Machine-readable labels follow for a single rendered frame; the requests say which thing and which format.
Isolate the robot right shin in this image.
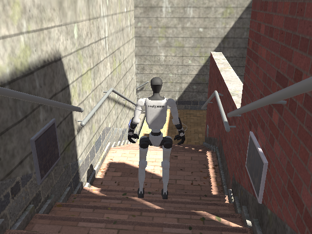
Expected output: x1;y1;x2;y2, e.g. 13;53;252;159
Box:
162;161;170;194

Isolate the right robot upper arm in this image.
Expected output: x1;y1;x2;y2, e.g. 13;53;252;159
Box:
166;98;180;125

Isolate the left robot upper arm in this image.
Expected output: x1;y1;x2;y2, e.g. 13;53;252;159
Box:
132;98;146;124

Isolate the humanoid robot head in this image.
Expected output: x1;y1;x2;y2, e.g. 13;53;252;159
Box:
148;77;165;100

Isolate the right robot hand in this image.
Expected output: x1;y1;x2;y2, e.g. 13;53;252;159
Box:
174;135;185;145

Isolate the left robot hand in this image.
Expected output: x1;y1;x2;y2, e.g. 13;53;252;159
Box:
128;134;139;143

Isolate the right robot forearm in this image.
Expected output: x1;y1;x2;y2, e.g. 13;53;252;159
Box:
175;117;185;136

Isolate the left robot forearm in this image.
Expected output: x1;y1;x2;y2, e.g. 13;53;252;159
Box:
128;117;137;135

